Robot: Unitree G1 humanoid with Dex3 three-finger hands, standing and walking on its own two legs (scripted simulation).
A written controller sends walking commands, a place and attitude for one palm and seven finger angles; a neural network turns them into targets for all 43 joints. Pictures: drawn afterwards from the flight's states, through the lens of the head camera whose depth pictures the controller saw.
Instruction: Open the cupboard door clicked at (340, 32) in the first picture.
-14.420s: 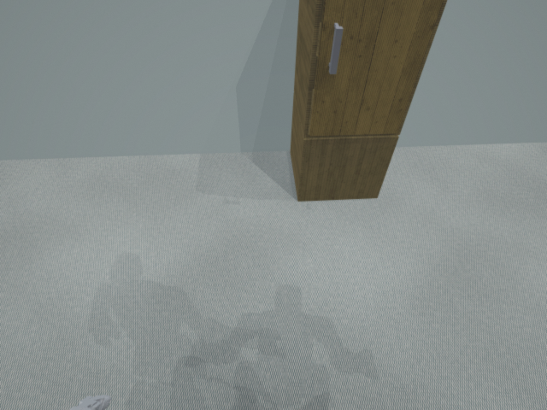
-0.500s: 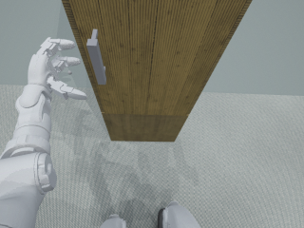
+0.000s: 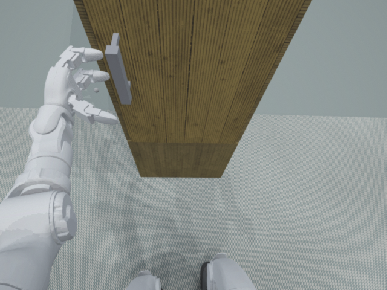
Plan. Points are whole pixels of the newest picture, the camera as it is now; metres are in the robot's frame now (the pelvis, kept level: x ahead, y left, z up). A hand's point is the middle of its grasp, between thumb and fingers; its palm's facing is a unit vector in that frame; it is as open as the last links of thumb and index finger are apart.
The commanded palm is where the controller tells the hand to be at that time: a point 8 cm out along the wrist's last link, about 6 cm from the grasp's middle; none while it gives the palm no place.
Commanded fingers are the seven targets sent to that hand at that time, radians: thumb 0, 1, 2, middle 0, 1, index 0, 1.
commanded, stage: slide the fingers in behind the handle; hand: left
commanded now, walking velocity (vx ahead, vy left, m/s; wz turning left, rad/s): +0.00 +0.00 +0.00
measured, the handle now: (121, 71) +0.55 +0.11 +0.07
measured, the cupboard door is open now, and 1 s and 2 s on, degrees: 0 0 1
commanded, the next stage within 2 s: close the thumb around the handle in 1.32 s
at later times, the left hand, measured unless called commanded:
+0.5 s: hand (107, 92) +0.49 +0.13 +0.08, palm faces -0.08 -1.00 -0.02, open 14.0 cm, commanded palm +0.47 +0.18 +0.08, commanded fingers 0.00 -0.50 0.30 -0.30 -1.20 -0.30 -1.20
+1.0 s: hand (125, 92) +0.49 +0.10 +0.08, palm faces -0.09 -1.00 -0.02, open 14.0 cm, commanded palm +0.47 +0.16 +0.08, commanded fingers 0.00 -0.50 0.30 -0.30 -1.20 -0.30 -1.20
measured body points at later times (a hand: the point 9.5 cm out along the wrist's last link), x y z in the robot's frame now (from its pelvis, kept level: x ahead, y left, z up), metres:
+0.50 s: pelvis +0.00 -0.01 +0.00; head +0.11 +0.00 +0.44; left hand +0.49 +0.19 +0.08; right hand +0.02 -0.27 -0.12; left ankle -0.03 +0.10 -0.68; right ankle +0.04 -0.12 -0.68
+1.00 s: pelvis +0.00 -0.01 +0.00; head +0.11 -0.01 +0.43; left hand +0.49 +0.16 +0.08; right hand +0.01 -0.26 -0.12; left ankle -0.03 +0.10 -0.68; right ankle +0.04 -0.12 -0.68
